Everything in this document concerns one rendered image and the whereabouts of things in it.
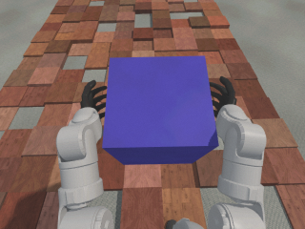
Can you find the robot left forearm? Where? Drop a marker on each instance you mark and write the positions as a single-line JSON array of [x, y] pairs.
[[77, 160]]

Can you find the left robot hand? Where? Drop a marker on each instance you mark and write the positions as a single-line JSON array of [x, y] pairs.
[[88, 99]]

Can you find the carton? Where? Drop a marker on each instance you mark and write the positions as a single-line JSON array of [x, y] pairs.
[[159, 110]]

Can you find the left robot upper arm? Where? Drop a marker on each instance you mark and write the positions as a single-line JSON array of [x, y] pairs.
[[95, 217]]

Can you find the right robot upper arm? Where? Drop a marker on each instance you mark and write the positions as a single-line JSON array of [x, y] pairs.
[[234, 216]]

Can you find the right robot foot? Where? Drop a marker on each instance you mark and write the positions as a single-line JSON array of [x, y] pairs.
[[170, 224]]

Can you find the right robot hand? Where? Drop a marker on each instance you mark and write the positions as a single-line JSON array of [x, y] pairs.
[[227, 97]]

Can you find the robot right forearm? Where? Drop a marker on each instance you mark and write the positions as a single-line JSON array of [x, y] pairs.
[[243, 156]]

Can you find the robot right shin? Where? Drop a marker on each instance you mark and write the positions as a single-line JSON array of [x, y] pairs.
[[184, 219]]

